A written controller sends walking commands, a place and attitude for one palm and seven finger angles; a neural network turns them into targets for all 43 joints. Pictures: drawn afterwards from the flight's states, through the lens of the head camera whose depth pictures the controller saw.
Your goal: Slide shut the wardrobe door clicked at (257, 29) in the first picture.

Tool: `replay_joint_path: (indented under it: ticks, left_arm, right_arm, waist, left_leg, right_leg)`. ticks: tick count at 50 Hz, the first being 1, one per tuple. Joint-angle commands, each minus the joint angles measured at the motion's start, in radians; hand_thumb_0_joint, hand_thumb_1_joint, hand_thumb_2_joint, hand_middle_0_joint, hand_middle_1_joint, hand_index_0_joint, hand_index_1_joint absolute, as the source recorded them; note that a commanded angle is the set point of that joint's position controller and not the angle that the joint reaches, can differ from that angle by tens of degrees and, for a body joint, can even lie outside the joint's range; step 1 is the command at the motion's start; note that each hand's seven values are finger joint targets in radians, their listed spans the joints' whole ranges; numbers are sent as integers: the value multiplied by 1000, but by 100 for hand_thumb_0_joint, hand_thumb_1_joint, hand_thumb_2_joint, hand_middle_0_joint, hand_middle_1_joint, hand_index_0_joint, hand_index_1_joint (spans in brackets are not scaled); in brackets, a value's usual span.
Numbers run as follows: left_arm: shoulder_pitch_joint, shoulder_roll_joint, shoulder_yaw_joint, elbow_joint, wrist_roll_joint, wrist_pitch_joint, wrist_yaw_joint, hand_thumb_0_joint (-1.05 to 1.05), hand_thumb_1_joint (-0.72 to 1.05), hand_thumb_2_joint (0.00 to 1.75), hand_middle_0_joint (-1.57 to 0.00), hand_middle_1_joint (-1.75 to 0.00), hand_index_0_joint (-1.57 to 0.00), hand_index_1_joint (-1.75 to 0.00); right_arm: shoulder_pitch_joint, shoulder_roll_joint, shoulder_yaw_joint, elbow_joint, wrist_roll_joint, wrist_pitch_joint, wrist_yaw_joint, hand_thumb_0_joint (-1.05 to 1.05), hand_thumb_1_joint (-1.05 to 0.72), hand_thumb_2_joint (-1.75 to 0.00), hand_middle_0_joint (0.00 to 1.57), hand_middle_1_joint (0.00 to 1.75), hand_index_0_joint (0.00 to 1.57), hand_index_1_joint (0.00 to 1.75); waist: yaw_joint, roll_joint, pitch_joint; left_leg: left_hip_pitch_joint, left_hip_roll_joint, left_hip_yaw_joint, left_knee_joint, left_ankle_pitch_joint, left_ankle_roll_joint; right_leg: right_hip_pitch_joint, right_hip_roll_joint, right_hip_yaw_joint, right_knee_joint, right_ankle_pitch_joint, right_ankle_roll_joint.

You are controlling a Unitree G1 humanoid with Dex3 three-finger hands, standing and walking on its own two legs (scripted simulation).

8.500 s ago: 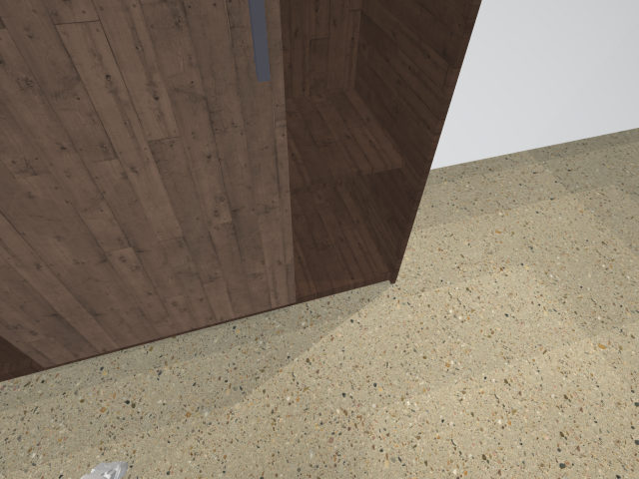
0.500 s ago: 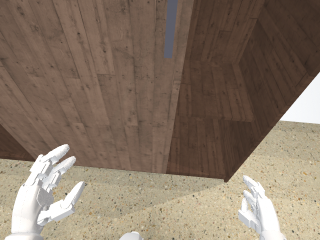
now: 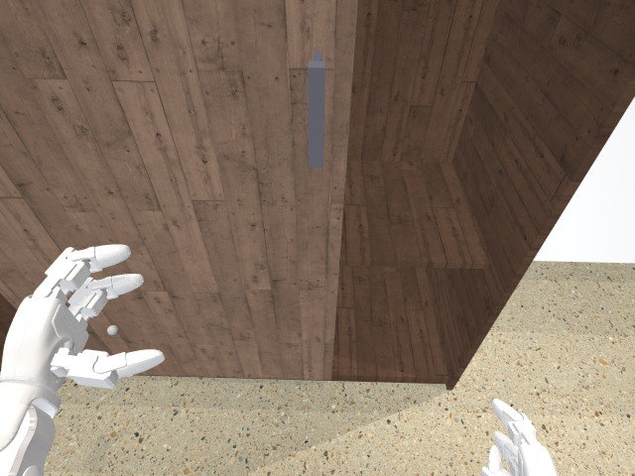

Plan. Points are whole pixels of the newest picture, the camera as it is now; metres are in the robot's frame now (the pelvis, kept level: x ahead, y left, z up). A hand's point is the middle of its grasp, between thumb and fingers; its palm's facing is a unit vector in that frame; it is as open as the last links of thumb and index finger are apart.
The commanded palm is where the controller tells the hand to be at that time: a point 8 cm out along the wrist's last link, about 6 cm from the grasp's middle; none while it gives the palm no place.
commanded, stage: raise the hand with hooked fingers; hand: left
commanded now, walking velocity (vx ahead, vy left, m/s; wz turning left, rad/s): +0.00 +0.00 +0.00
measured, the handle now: (316, 111) +0.53 +0.06 +0.22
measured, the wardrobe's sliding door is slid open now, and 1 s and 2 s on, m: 0.37 0.37 0.37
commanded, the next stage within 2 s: move the hooked fingers beside the handle in 1.06 s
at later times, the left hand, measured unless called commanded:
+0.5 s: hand (49, 228) +0.26 +0.28 +0.23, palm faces +0.17 -0.98 -0.11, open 14.0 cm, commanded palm +0.23 +0.32 +0.24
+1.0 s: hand (58, 213) +0.27 +0.27 +0.24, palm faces +0.18 -0.98 -0.10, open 14.0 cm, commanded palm +0.23 +0.31 +0.25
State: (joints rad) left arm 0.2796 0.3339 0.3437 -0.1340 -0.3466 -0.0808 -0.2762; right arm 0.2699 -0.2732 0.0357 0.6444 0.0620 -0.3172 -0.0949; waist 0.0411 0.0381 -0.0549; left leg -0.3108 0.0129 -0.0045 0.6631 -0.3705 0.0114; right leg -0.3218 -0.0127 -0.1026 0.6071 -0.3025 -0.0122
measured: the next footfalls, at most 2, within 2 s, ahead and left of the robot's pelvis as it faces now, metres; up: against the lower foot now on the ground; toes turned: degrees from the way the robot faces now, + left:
none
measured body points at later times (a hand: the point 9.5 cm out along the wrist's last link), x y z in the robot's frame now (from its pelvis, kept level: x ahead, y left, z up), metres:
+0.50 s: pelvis -0.01 +0.00 +0.01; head -0.04 -0.02 +0.46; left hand +0.25 +0.33 +0.24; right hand +0.20 -0.21 -0.05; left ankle -0.01 +0.11 -0.72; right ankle +0.01 -0.11 -0.72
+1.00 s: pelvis -0.01 -0.01 +0.01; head -0.04 -0.04 +0.46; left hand +0.25 +0.32 +0.25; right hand +0.20 -0.24 -0.05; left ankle -0.01 +0.11 -0.72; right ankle +0.01 -0.11 -0.72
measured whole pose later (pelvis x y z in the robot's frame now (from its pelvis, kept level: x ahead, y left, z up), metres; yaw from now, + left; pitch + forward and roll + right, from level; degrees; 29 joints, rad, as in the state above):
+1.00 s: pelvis -0.01 -0.01 +0.01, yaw +0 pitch -4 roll +0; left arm -0.19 0.49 0.51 0.01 -0.32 0.32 -0.34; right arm 0.19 -0.28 0.08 0.64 0.10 -0.24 -0.11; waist 0.06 0.07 -0.02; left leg -0.15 0.01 -0.01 0.49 -0.28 0.00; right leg -0.17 -0.01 -0.11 0.46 -0.23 -0.03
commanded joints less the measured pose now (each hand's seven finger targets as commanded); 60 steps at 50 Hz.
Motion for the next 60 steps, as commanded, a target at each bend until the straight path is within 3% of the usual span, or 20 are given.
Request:
replay_joint_path:
  ticks: [1,4,6,10,14,16,18,20,27,29,30,32,35,39,40,46,50,54,58,60]
  left_arm:
    - [-256,227,135,-233,-24,-24,3,0,-34,37,-29,-110,-29,-110]
    - [-300,233,134,-210,-20,31,-9,0,-41,34,-29,-114,-29,-114]
    - [-331,239,144,-161,-25,78,-18,0,-45,32,-30,-117,-30,-117]
    - [-446,299,187,-154,-25,159,-29,0,-50,30,-30,-120,-30,-120]
    - [-561,330,197,-151,-18,201,-42,0,-50,30,-30,-120,-30,-120]
    - [-618,351,204,-156,-12,217,-46,0,-50,30,-30,-120,-30,-120]
    - [-656,362,201,-128,-7,239,-52,0,-50,30,-30,-120,-30,-120]
    - [-673,393,222,-97,-7,261,-58,0,-50,30,-30,-120,-30,-120]
    - [-803,470,261,-51,-1,333,-78,0,-50,30,-30,-120,-30,-120]
    - [-788,445,239,19,-3,358,-89,0,-50,30,-30,-120,-30,-120]
    - [-747,431,236,48,-12,367,-95,0,-50,30,-30,-120,-30,-120]
    - [-722,427,231,65,-12,384,-107,0,-50,30,-30,-120,-30,-120]
    - [-750,441,233,-20,-11,379,-99,0,-50,30,-30,-120,-30,-120]
    - [-785,490,296,-112,-6,335,-68,0,-50,30,-30,-120,-30,-120]
    - [-772,501,306,-109,-8,328,-59,0,-50,30,-30,-120,-30,-120]
    - [-802,449,248,-73,4,334,-56,0,-50,30,-30,-120,-30,-120]
    - [-773,447,246,-40,-3,344,-66,0,-50,30,-30,-120,-30,-120]
    - [-781,453,256,-57,-6,339,-75,0,-50,30,-30,-120,-30,-120]
    - [-776,456,258,-32,-6,342,-71,0,-50,30,-30,-120,-30,-120]
    - [-810,429,222,-2,-5,341,-66,0,-50,30,-30,-120,-30,-120]
  right_arm:
    - [-137,-91,-26,-164,6,-77,-14,0,-90,-90,20,30,20,30]
    - [-146,-92,-20,-158,11,-76,-17,0,-90,-90,20,30,20,30]
    - [-156,-97,-16,-157,13,-67,-17,0,-90,-90,20,30,20,30]
    - [-179,-97,-6,-164,16,-41,-23,0,-90,-90,20,30,20,30]
    - [-200,-92,0,-169,23,-24,-26,0,-90,-90,20,30,20,30]
    - [-212,-87,7,-173,24,-20,-26,0,-90,-90,20,30,20,30]
    - [-215,-88,10,-171,28,-14,-29,0,-90,-90,20,30,20,30]
    - [-219,-92,13,-167,25,-6,-29,0,-90,-90,20,30,20,30]
    - [-241,-101,14,-174,34,10,-22,0,-90,-90,20,30,20,30]
    - [-238,-103,14,-170,38,15,-21,0,-90,-90,20,30,20,30]
    - [-236,-105,12,-171,38,21,-17,0,-90,-90,20,30,20,30]
    - [-239,-114,8,-176,43,28,-11,0,-90,-90,20,30,20,30]
    - [-251,-110,6,-190,44,37,-6,0,-90,-90,20,30,20,30]
    - [-255,-102,2,-197,36,23,-13,0,-90,-90,20,30,20,30]
    - [-252,-100,4,-187,32,26,-14,0,-90,-90,20,30,20,30]
    - [-249,-101,5,-175,39,14,-22,0,-90,-90,20,30,20,30]
    - [-245,-102,5,-173,39,15,-24,0,-90,-90,20,30,20,30]
    - [-252,-103,4,-177,40,11,-22,0,-90,-90,20,30,20,30]
    - [-249,-104,6,-172,40,13,-22,0,-90,-90,20,30,20,30]
    - [-244,-101,7,-162,41,15,-22,0,-90,-90,20,30,20,30]
  waist:
    - [11,61,-105]
    - [14,88,-89]
    - [14,48,-52]
    - [21,37,-66]
    - [12,44,-106]
    - [17,81,-100]
    - [11,75,-104]
    - [21,46,-96]
    - [23,64,-138]
    - [16,21,-118]
    - [25,-14,-104]
    - [22,-3,-97]
    - [26,20,-115]
    - [29,53,-182]
    - [31,38,-153]
    - [12,91,-111]
    - [15,23,-113]
    - [13,40,-142]
    - [13,45,-121]
    - [5,6,-97]
  left_leg:
    - [65,-14,-38,-169,259,7]
    - [94,-13,-37,-190,283,2]
    - [87,-13,-40,-206,273,3]
    - [108,-16,-42,-224,265,5]
    - [152,-17,-41,-236,270,8]
    - [163,-20,-42,-244,270,6]
    - [170,-20,-45,-255,254,6]
    - [161,-20,-50,-261,263,7]
    - [186,-27,-46,-264,291,8]
    - [177,-25,-47,-264,276,10]
    - [153,-25,-47,-261,275,9]
    - [148,-26,-41,-254,270,10]
    - [151,-25,-36,-248,265,9]
    - [188,-28,-32,-249,286,13]
    - [170,-25,-32,-250,281,12]
    - [179,-25,-26,-252,253,12]
    - [159,-23,-32,-251,247,14]
    - [179,-26,-30,-244,269,15]
    - [166,-27,-30,-247,249,14]
    - [155,-23,-32,-248,233,14]
  right_leg:
    - [123,11,24,-117,180,-5]
    - [131,13,19,-130,213,-5]
    - [138,15,20,-148,210,-6]
    - [168,13,28,-176,196,-5]
    - [171,13,29,-186,201,-3]
    - [178,13,33,-198,200,-8]
    - [175,13,33,-206,181,-7]
    - [198,11,33,-215,188,-11]
    - [209,3,36,-217,225,-10]
    - [190,5,32,-217,212,-7]
    - [210,1,39,-223,211,-10]
    - [188,-1,44,-216,214,-6]
    - [200,-6,49,-217,194,-6]
    - [216,-1,48,-204,212,-2]
    - [226,-3,52,-216,200,-5]
    - [186,-3,57,-224,185,-2]
    - [207,-5,58,-226,177,0]
    - [202,-2,51,-211,214,2]
    - [187,-1,52,-217,189,4]
    - [180,-3,53,-228,163,5]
